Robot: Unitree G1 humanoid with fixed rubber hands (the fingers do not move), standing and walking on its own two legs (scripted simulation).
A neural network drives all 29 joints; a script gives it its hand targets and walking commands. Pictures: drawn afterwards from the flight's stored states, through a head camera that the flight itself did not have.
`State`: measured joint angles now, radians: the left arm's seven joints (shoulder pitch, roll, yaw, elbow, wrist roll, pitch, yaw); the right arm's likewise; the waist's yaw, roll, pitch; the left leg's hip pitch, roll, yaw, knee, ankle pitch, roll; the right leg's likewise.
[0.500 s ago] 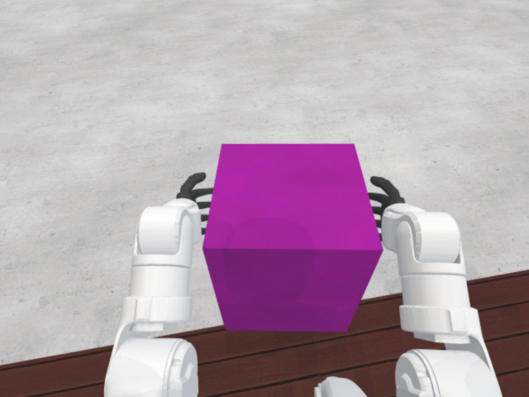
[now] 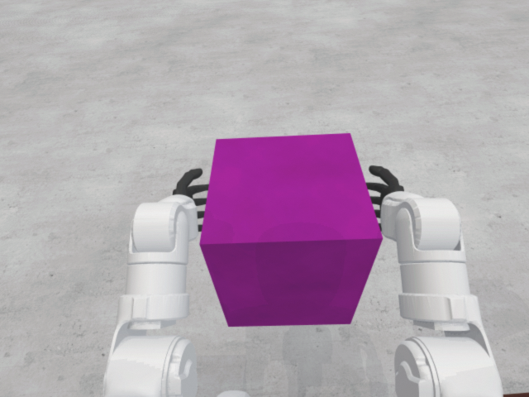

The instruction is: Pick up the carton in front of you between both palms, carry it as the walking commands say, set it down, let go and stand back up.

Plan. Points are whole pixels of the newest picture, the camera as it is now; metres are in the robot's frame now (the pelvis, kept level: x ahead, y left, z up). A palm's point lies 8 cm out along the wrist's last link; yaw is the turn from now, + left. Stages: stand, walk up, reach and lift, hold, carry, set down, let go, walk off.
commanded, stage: carry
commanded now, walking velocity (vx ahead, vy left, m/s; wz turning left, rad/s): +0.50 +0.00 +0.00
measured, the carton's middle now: (285, 235) +0.36 +0.02 +0.03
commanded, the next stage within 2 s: none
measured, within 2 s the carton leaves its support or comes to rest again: neither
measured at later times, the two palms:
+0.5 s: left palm (218, 107) +0.68 +0.17 +0.07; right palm (355, 113) +0.65 -0.13 +0.07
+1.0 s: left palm (245, 45) +0.95 +0.13 +0.08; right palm (355, 43) +0.96 -0.16 +0.08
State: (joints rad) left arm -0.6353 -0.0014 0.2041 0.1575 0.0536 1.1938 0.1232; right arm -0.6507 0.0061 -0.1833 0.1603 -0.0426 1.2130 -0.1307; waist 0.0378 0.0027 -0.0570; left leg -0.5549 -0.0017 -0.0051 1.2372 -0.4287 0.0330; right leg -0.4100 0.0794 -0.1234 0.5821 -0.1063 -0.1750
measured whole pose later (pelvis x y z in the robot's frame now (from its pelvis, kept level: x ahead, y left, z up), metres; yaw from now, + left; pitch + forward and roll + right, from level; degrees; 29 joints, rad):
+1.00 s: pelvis +0.62 -0.02 -0.02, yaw +1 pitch +5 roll +0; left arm -0.57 -0.05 0.20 0.11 0.08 1.18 0.12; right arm -0.56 0.03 -0.20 0.08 -0.05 1.21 -0.12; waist 0.01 0.02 -0.07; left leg -0.39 0.01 0.03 1.12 -0.40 0.01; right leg -0.40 0.00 -0.18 0.46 -0.15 -0.09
